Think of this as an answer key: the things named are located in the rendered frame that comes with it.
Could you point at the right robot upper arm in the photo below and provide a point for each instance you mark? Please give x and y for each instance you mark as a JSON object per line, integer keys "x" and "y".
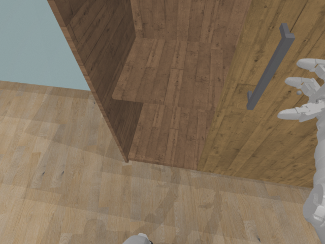
{"x": 314, "y": 210}

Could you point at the right robot forearm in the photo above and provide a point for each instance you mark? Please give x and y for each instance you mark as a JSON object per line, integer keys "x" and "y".
{"x": 319, "y": 155}

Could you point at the robot left shin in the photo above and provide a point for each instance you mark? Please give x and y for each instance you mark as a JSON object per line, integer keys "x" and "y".
{"x": 141, "y": 234}

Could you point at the handle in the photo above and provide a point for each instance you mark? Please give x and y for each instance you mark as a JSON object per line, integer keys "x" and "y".
{"x": 276, "y": 59}

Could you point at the wardrobe door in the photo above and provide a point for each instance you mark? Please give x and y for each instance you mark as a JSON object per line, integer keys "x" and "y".
{"x": 256, "y": 144}

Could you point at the right robot hand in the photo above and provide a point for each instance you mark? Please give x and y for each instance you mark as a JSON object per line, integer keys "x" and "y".
{"x": 310, "y": 88}

